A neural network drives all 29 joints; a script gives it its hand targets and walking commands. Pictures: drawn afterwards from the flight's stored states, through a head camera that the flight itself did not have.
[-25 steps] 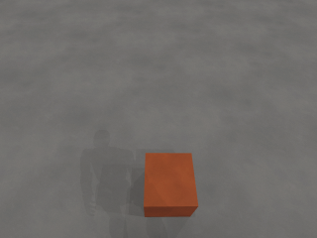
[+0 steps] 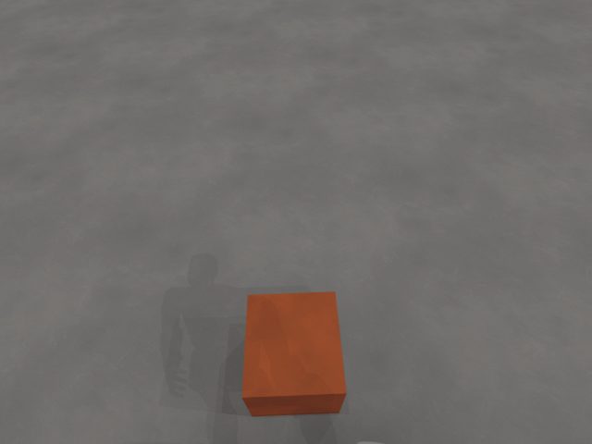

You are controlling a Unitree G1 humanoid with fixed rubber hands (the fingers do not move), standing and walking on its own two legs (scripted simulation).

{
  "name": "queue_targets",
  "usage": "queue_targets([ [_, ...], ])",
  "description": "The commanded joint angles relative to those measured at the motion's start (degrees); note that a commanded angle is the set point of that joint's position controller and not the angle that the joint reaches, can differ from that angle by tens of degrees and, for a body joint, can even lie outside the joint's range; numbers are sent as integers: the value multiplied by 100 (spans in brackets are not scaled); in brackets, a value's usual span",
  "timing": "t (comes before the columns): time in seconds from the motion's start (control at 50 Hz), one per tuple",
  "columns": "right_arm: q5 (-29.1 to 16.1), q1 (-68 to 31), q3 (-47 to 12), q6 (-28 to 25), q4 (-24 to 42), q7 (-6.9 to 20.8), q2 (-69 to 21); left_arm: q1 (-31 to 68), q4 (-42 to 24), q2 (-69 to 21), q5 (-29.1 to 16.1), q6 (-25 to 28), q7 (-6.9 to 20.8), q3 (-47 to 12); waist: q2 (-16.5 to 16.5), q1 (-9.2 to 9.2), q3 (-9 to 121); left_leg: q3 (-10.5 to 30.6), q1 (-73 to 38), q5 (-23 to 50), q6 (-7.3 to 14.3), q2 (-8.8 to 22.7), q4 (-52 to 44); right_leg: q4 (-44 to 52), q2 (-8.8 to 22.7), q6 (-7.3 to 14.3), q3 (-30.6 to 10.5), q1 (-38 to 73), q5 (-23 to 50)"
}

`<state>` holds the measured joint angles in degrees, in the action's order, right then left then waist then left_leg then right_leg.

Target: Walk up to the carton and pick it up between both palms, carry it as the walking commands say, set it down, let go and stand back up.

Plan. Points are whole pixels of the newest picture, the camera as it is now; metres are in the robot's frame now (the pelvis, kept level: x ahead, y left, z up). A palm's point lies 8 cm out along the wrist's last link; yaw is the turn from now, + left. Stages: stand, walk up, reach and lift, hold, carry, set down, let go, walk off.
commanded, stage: walk up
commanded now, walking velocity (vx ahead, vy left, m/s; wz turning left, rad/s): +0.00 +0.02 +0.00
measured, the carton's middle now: (293, 354) +0.44 +0.02 -0.65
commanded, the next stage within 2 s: none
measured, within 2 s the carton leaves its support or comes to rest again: neither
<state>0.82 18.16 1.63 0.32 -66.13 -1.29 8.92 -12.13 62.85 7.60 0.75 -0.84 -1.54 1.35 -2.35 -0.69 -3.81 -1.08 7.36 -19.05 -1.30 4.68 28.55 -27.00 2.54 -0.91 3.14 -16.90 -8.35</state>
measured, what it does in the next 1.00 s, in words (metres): stands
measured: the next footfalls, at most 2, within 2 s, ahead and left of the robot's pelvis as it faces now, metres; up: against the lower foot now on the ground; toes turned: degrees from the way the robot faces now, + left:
none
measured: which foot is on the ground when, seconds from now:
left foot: down 0.00-1.00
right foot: down 0.00-1.00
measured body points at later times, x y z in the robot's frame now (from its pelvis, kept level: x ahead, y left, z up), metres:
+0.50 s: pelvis +0.02 +0.02 +0.01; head +0.03 +0.03 +0.46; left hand +0.01 +0.24 -0.16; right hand +0.00 -0.19 -0.15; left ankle -0.04 +0.16 -0.74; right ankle +0.07 -0.13 -0.74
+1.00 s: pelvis +0.01 +0.02 +0.00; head +0.05 +0.02 +0.45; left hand +0.02 +0.25 -0.16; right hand -0.02 -0.20 -0.16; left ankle -0.04 +0.16 -0.74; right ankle +0.07 -0.13 -0.74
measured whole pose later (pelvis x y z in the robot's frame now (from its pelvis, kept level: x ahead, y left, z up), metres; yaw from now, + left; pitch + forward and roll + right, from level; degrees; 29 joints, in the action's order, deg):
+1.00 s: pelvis +0.01 +0.02 +0.00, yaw +1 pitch -1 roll +1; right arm 0.2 18.4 2.1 -0.2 -64.2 -2.5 7.8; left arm -12.1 63.7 8.4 0.4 0.0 -2.2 2.2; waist 0.0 0.3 -4.9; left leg -1.0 7.6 -19.2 -1.8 1.6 27.5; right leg -28.2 5.8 -3.0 2.7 -17.8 -9.6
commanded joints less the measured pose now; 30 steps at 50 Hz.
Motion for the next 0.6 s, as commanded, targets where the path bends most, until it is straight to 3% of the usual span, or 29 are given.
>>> queue_targets([
  [0.0,-50,498,7,-55,-31,-37,360,-330,-188,707,-12,86,-7,152,162,218,-213,-17,717,164,112,-30,-964,1051,549,129,-694,484,-854],
  [0.02,-89,603,23,-71,-87,-32,349,-135,-296,820,12,105,-6,164,423,142,138,-131,614,276,117,-25,-936,978,654,185,-751,865,-750],
  [0.04,-54,621,3,-96,-115,-23,178,-171,-310,811,-40,114,10,188,364,178,-3,-76,640,523,31,11,-975,896,662,220,-697,848,-429],
  [0.08,-40,758,7,-95,-125,-23,302,-426,-154,880,-42,101,18,244,180,178,260,-225,643,327,-32,-35,-905,919,664,209,-755,977,-651],
  [0.1,-37,698,-9,-86,-177,-22,167,-431,-204,843,-42,105,8,236,58,257,205,-112,654,314,-20,-44,-881,899,707,250,-692,970,-511],
  [0.12,-71,783,-47,-118,-111,-45,136,-512,-46,856,-69,87,25,241,339,147,265,-48,459,332,-44,76,-1028,902,593,184,-563,857,-593],
  [0.14,-44,859,-70,-138,-137,-60,201,-354,-41,647,-55,80,37,176,441,135,20,123,721,347,34,183,-1340,718,461,62,-282,1017,-224],
  [0.16,-42,636,-92,-172,-149,-60,167,-381,5,460,-5,104,22,106,199,229,98,118,518,530,10,200,-1292,609,476,100,-336,947,175],
  [0.18,-17,605,-50,-162,-81,-73,301,-484,-4,616,-21,97,31,161,315,234,72,79,476,578,57,218,-1224,669,527,90,-326,793,204],
  [0.2,-77,788,-66,-172,-115,-66,260,-377,12,638,-13,109,40,160,203,135,174,168,503,634,51,248,-1306,630,482,136,-301,1080,383],
  [0.22,-32,516,-60,-177,-22,-50,281,-507,75,556,22,108,40,167,270,218,19,218,512,677,69,292,-1288,641,447,32,-272,920,536],
  [0.26,-19,791,-82,-175,-147,-65,219,-447,68,528,-62,136,49,117,-32,153,-76,108,446,763,9,233,-1371,585,484,81,-346,924,473],
  [0.28,17,750,-33,-174,-112,-56,422,-473,143,637,6,123,37,126,90,115,-218,119,531,792,30,182,-1276,603,427,-9,-235,787,488],
  [0.3,23,598,3,-172,-61,-79,459,-527,172,789,-58,121,46,184,133,214,-280,191,592,665,84,239,-1315,673,451,21,-280,788,561],
  [0.34,-13,617,-19,-186,15,-69,374,-630,200,429,-46,113,52,110,-36,207,-352,164,663,803,24,258,-1298,578,445,-68,-198,780,497],
  [0.36,-2,738,-29,-161,-64,-65,214,-614,251,536,-12,120,32,96,182,120,-362,144,436,761,-2,194,-1269,624,418,-50,-200,555,391],
  [0.38,-54,822,-43,-159,-79,-97,197,-490,190,645,8,132,34,116,179,109,-274,185,413,702,51,198,-1325,613,421,-56,-208,656,465],
  [0.4,-1,800,-15,-163,-73,-73,260,-589,130,513,-2,132,24,96,-146,146,-222,196,327,946,61,170,-1273,709,527,-47,-301,716,608],
  [0.44,-45,965,-12,-179,-188,-63,299,-810,316,555,-42,188,12,94,160,126,23,155,144,1250,-24,215,-1162,473,489,-29,-102,860,1115],
  [0.46,-77,953,-36,-200,-82,-71,265,-776,231,437,-96,224,-23,63,-71,61,63,147,158,1265,-1,204,-1111,501,513,30,-237,851,1000],
  [0.48,-40,876,-33,-182,-77,-69,146,-709,300,499,-50,186,-1,53,126,153,-95,136,298,929,-8,168,-1208,607,539,25,-309,794,847],
  [0.5,-54,714,-20,-201,-69,-80,100,-648,245,615,-32,194,16,96,71,96,-350,200,537,1164,41,160,-1227,436,579,16,-270,781,1049],
  [0.52,-79,783,-4,-173,-19,-65,308,-688,311,485,-23,144,45,77,282,159,-235,166,366,1107,78,214,-1323,539,457,-65,-169,793,707],
  [0.58,-53,890,-1,-162,-102,-79,189,-645,305,462,-23,155,11,46,184,161,-254,119,386,1060,43,144,-1219,619,556,-58,-209,793,780],
])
